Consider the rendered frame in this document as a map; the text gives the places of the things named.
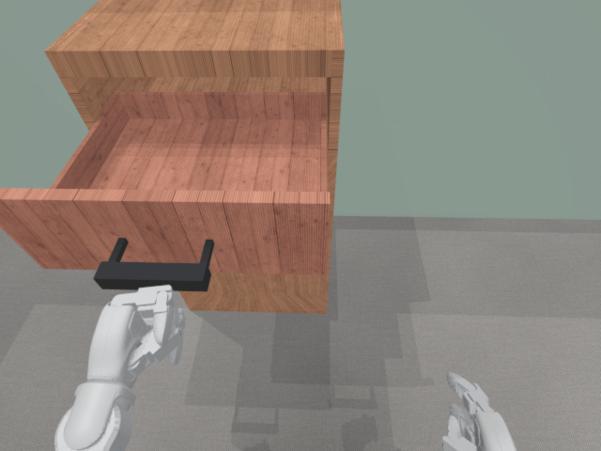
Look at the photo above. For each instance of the right robot hand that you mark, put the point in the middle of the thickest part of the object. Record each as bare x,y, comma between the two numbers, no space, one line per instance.
486,431

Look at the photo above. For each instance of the cabinet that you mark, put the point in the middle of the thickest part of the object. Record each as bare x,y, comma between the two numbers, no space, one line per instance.
214,46

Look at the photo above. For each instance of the left robot forearm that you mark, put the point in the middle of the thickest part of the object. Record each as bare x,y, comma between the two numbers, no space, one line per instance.
99,419

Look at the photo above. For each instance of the left robot hand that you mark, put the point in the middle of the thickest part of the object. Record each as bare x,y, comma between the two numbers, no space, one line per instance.
114,355

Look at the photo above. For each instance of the handle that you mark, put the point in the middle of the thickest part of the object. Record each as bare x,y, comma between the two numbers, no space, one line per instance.
113,274

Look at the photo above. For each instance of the drawer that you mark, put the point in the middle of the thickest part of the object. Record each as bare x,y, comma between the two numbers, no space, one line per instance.
170,170

